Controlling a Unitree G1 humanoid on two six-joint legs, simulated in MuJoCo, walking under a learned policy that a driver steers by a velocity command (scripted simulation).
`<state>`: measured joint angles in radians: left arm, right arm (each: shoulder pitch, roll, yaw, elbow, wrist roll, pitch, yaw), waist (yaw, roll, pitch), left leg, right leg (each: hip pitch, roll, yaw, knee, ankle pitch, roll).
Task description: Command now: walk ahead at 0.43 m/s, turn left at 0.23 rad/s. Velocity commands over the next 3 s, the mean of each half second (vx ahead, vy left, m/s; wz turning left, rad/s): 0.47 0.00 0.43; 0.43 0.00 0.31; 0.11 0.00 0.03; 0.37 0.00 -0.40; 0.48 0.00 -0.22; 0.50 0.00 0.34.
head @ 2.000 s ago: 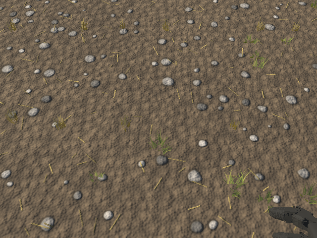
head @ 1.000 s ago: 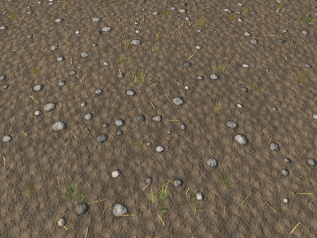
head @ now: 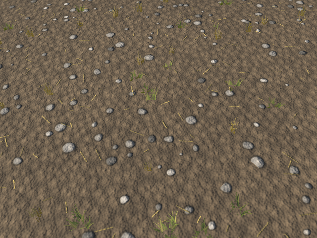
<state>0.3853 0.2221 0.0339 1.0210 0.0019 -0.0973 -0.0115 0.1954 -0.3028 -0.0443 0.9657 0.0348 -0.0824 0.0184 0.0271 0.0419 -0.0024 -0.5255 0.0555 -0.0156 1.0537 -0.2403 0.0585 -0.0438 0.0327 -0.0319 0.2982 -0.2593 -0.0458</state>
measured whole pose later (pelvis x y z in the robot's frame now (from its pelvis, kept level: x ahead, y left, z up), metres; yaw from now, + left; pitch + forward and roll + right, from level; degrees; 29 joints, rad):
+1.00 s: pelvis +0.56 +0.09 +0.00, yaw +24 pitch +2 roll -1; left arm 0.24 0.25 0.03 0.82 0.01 -0.10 -0.02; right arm 0.22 -0.29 -0.05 0.77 0.00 -0.04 -0.01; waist 0.02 0.04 0.05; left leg -0.53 0.03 -0.06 0.97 -0.35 -0.02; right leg -0.24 0.05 -0.02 0.36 -0.15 -0.04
